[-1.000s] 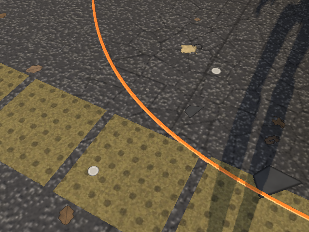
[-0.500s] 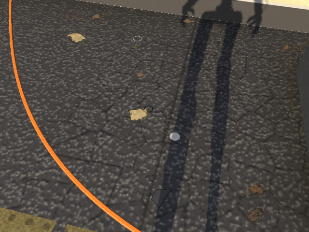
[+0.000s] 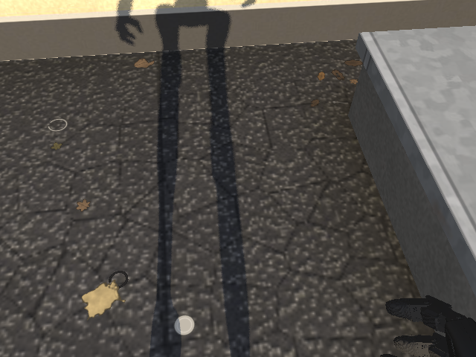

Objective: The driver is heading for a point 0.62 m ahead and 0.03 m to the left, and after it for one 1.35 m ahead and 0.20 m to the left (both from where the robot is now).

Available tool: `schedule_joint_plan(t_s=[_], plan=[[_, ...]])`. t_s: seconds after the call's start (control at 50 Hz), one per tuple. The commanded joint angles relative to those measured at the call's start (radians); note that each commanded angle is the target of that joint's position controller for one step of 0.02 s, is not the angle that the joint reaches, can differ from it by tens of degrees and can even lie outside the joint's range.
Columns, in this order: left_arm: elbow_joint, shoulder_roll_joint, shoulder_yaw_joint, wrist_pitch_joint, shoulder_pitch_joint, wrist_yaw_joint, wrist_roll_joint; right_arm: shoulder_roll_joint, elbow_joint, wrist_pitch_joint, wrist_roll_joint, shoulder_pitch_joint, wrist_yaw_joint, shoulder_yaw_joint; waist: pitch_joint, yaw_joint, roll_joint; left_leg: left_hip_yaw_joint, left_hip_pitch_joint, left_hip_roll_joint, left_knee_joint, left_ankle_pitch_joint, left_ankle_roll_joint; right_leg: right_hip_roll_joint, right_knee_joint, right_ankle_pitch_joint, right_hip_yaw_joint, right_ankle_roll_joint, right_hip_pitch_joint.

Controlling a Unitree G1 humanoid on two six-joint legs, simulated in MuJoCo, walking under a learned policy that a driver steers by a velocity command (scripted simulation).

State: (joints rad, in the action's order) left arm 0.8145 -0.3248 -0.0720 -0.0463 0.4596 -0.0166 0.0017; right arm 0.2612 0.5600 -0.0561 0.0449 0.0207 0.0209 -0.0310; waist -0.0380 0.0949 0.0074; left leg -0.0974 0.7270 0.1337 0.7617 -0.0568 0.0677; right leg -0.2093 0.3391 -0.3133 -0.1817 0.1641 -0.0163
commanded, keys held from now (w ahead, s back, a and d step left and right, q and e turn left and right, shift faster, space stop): w+e+shift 0.02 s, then w+shift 0.40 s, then q+shift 0.58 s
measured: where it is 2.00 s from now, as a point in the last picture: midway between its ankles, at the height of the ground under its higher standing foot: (268, 237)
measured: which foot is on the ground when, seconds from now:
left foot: up 0.00-0.10, down 0.12-0.54, up 0.56-0.96, down 0.98-1.00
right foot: down 0.00-0.12, up 0.14-0.52, down 0.54-0.98, up 1.00-1.00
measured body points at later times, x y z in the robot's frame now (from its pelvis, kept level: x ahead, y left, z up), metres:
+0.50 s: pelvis +0.45 +0.03 -0.01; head +0.49 +0.02 +0.44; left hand +0.78 +0.16 -0.05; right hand +0.29 -0.20 -0.13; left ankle +0.29 +0.18 -0.73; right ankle +0.63 -0.11 -0.71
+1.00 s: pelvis +0.73 +0.02 -0.02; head +0.77 +0.04 +0.43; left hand +0.84 +0.32 -0.13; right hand +0.94 -0.25 -0.09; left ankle +0.83 +0.11 -0.74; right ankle +0.65 -0.11 -0.72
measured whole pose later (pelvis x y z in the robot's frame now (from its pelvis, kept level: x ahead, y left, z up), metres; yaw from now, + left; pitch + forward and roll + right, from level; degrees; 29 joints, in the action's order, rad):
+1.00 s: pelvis +0.73 +0.02 -0.02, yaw +9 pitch +1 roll -2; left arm 0.79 -0.31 -0.07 0.00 0.10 0.04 -0.02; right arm 0.33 0.62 0.02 -0.02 0.17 0.04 0.10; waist -0.07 -0.01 -0.01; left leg 0.07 0.49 0.01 0.62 -0.13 -0.08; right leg 0.10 0.70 -0.47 0.29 -0.03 -0.14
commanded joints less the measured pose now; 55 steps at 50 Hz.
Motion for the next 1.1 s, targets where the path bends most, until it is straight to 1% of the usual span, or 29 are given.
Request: schedule_joint_plan(t_s=[0.02, 0.08, 0.1, 0.12, 0.14, 0.16, 0.18, 0.2, 0.22, 0.28, 0.42, 0.46, 0.5, 0.52, 0.54, 0.56, 0.58, 0.6, 0.64, 0.74, 0.84, 0.92, 0.96, 0.98, 1.0, 1.02, 1.04, 1.08, 1.1], plan=[[-0.086, -0.186, -0.054, -0.029, -0.086, 0.001, -0.010, 0.099, -0.068, -0.010, -0.017, -0.068, 0.003, 0.026, -0.015, -0.032, 0.015, 0.079, -0.356, -0.084, -0.151, 0.165, -0.017, 0.216, -0.133, 0.419, -0.224, 0.075, -0.280], [-0.061, -0.209, -0.056, -0.028, -0.062, 0.013, 0.004, 0.172, -0.014, -0.019, -0.009, 0.084, -0.014, 0.059, 0.099, -0.093, 0.018, 0.092, -0.504, -0.141, -0.226, 0.010, -0.061, 0.243, 0.098, 0.773, -0.205, 0.016, -0.069], [-0.057, -0.230, -0.056, -0.029, -0.086, 0.009, 0.015, 0.205, 0.030, -0.023, -0.009, 0.253, -0.028, 0.080, 0.186, -0.195, 0.005, 0.121, -0.668, -0.151, -0.229, -0.068, -0.080, 0.227, 0.306, 0.852, -0.169, -0.005, -0.076], [-0.064, -0.179, -0.041, -0.039, -0.123, 0.008, 0.026, 0.249, 0.076, -0.028, 0.000, 0.463, -0.050, 0.104, 0.268, -0.299, -0.012, 0.043, -0.899, -0.060, -0.190, -0.210, -0.107, 0.191, 0.594, 0.728, -0.122, -0.023, -0.228], [-0.102, -0.009, 0.003, -0.049, -0.029, 0.008, -0.006, 0.340, 0.092, -0.037, 0.042, 0.548, -0.054, 0.129, 0.403, -0.239, -0.307, -0.467, -1.160, 0.233, -0.308, -0.619, -0.212, 0.059, 0.970, 0.046, -0.021, -0.057, -0.538], [-0.114, -0.019, 0.024, -0.046, -0.004, 0.005, -0.003, 0.331, 0.096, -0.030, 0.024, 0.459, -0.037, 0.136, 0.395, -0.179, -0.391, -0.851, -1.111, 0.290, -0.520, -0.756, -0.256, 0.070, 1.076, -0.121, 0.018, -0.051, -0.691], [-0.104, -0.076, 0.017, -0.033, -0.104, 0.009, 0.019, 0.234, 0.077, -0.026, 0.011, 0.332, -0.028, 0.123, 0.215, -0.164, -0.204, -0.705, -0.959, 0.244, -0.521, -0.769, -0.252, 0.152, 1.070, -0.009, 0.037, -0.044, -0.742], [-0.109, -0.091, 0.017, -0.027, -0.170, -0.002, 0.033, 0.178, 0.087, -0.025, 0.005, 0.293, -0.022, 0.112, 0.134, -0.155, -0.069, -0.538, -0.831, 0.199, -0.509, -0.622, -0.246, 0.188, 1.009, 0.053, 0.051, -0.052, -0.713], [-0.126, -0.087, 0.018, -0.022, -0.237, -0.014, 0.041, 0.155, 0.112, -0.027, 0.009, 0.306, -0.020, 0.105, 0.081, -0.156, -0.022, -0.411, -0.738, 0.147, -0.513, -0.481, -0.223, 0.206, 0.956, 0.052, 0.051, -0.055, -0.685], [-0.162, -0.030, 0.039, 0.003, -0.267, -0.035, 0.049, 0.117, 0.189, -0.053, -0.008, 0.368, -0.012, 0.088, 0.009, -0.105, -0.080, -0.258, -0.627, 0.100, -0.567, -0.330, -0.218, 0.224, 0.845, 0.018, 0.024, -0.075, -0.676], [-0.277, -0.012, 0.081, -0.013, -0.533, -0.069, 0.029, 0.182, 0.249, -0.077, -0.036, 0.407, 0.004, 0.095, -0.088, -0.113, -0.093, 0.053, -0.486, 0.051, -0.780, 0.100, -0.218, 0.235, 0.327, 0.354, 0.220, -0.086, -0.479], [-0.267, -0.011, 0.083, -0.024, -0.554, -0.056, 0.046, 0.174, 0.292, -0.069, -0.046, 0.453, 0.006, 0.089, -0.102, -0.115, -0.044, 0.078, -0.576, 0.033, -0.709, 0.450, -0.206, 0.203, 0.232, 0.393, 0.254, -0.069, -0.416], [-0.217, -0.052, 0.066, -0.038, -0.417, -0.030, 0.069, 0.227, 0.311, -0.060, -0.050, 0.473, -0.005, 0.097, 0.017, -0.055, -0.084, 0.068, -0.668, 0.021, -0.466, 0.832, -0.175, 0.131, 0.193, 0.346, 0.261, -0.056, -0.231], [-0.154, -0.073, 0.053, -0.046, -0.238, -0.013, 0.077, 0.244, 0.317, -0.054, -0.058, 0.462, -0.014, 0.099, 0.109, 0.031, -0.096, 0.066, -0.640, -0.003, -0.244, 0.847, -0.150, 0.139, 0.156, 0.412, 0.238, -0.044, -0.039], [-0.119, -0.122, 0.033, -0.051, -0.108, 0.008, 0.098, 0.217, 0.309, -0.056, -0.069, 0.463, -0.018, 0.091, 0.200, 0.087, -0.090, 0.059, -0.497, -0.045, 0.000, 0.612, -0.131, 0.258, 0.181, 0.488, 0.157, -0.037, 0.171], [-0.143, -0.249, 0.001, -0.045, -0.067, 0.024, 0.021, 0.085, 0.272, -0.058, -0.032, 0.525, -0.015, 0.058, 0.421, 0.033, 0.188, 0.032, -0.247, -0.148, 0.368, -0.457, -0.080, 0.578, 0.331, 0.989, -0.148, 0.003, 0.509], [-0.161, -0.219, 0.001, -0.035, -0.069, 0.012, 0.033, 0.124, 0.275, -0.057, -0.089, 0.612, -0.020, 0.063, 0.651, 0.032, 0.239, -0.101, -0.109, -0.200, 0.654, -0.602, -0.057, 0.718, 0.238, 0.845, -0.445, 0.183, 0.621], [-0.182, -0.165, 0.007, -0.024, -0.149, 0.013, 0.021, 0.197, 0.243, -0.051, -0.102, 0.487, -0.029, 0.090, 0.525, 0.033, 0.098, -0.079, -0.053, -0.130, 0.649, -0.532, -0.038, 0.662, 0.159, 0.817, -0.316, 0.168, 0.471], [-0.153, -0.083, 0.022, -0.036, -0.248, 0.014, 0.009, 0.160, 0.208, -0.022, -0.088, 0.370, -0.050, 0.095, 0.241, -0.038, 0.006, 0.007, -0.024, -0.055, 0.570, -0.410, -0.005, 0.571, 0.083, 0.857, -0.094, 0.108, 0.165], [-0.124, -0.042, 0.014, -0.045, -0.428, 0.031, 0.017, 0.070, 0.140, 0.072, -0.076, 0.361, -0.056, 0.111, 0.054, -0.172, 0.084, 0.044, -0.154, 0.009, 0.401, -0.283, 0.010, 0.526, -0.100, 0.750, 0.198, 0.062, -0.258], [-0.102, -0.091, -0.006, -0.013, -0.445, 0.070, 0.003, 0.074, 0.095, 0.069, -0.060, 0.266, -0.006, 0.116, 0.095, -0.146, 0.073, 0.127, -0.268, -0.041, 0.028, 0.094, -0.043, 0.452, -0.053, 0.642, 0.386, 0.008, -0.189], [-0.095, -0.138, -0.028, 0.023, -0.437, 0.064, -0.030, 0.150, 0.037, 0.083, -0.064, 0.222, 0.037, 0.148, 0.082, -0.144, 0.075, 0.184, -0.282, -0.071, -0.061, -0.035, -0.108, 0.501, 0.077, 0.657, 0.399, -0.035, -0.081], [-0.097, -0.140, -0.035, 0.036, -0.445, 0.061, -0.050, 0.184, 0.044, 0.082, -0.062, 0.312, 0.034, 0.172, 0.112, -0.198, 0.051, 0.232, -0.408, -0.136, -0.167, -0.057, -0.164, 0.480, 0.275, 0.755, 0.428, -0.084, -0.073], [-0.095, -0.118, -0.031, 0.041, -0.414, 0.055, -0.045, 0.228, 0.070, 0.076, -0.055, 0.416, 0.015, 0.197, 0.131, -0.242, -0.035, 0.189, -0.564, -0.173, -0.259, 0.073, -0.211, 0.423, 0.491, 0.639, 0.430, -0.129, -0.165], [-0.116, -0.043, -0.013, 0.037, -0.344, 0.045, 0.014, 0.352, 0.047, 0.074, -0.057, 0.367, -0.010, 0.220, 0.102, -0.147, -0.340, -0.132, -0.688, 0.004, -0.257, 0.697, -0.296, 0.280, 0.780, -0.162, 0.427, -0.208, -0.428], [-0.147, -0.065, -0.008, 0.028, -0.296, 0.038, 0.025, 0.383, -0.024, 0.056, -0.008, 0.307, -0.001, 0.213, 0.310, -0.099, -0.382, -0.628, -0.885, 0.177, -0.363, 0.429, -0.531, 0.110, 1.070, -0.398, 0.203, -0.245, -0.689], [-0.139, -0.123, -0.019, 0.011, -0.347, 0.028, 0.002, 0.321, -0.055, 0.036, -0.024, 0.280, 0.013, 0.199, 0.374, -0.148, -0.178, -0.627, -0.905, 0.193, -0.428, 0.263, -0.492, 0.159, 1.085, -0.328, 0.051, -0.213, -0.717], [-0.140, -0.101, -0.018, 0.003, -0.422, 0.037, 0.002, 0.253, -0.055, 0.027, -0.068, 0.219, -0.002, 0.180, 0.221, -0.112, -0.007, -0.469, -0.729, 0.107, -0.430, 0.087, -0.376, 0.212, 0.962, -0.181, 0.033, -0.192, -0.712], [-0.139, -0.107, -0.021, 0.009, -0.430, 0.045, 0.011, 0.232, -0.064, 0.036, -0.075, 0.180, -0.018, 0.173, 0.186, -0.089, -0.011, -0.414, -0.634, 0.076, -0.429, 0.076, -0.345, 0.228, 0.867, -0.140, 0.024, -0.190, -0.665]])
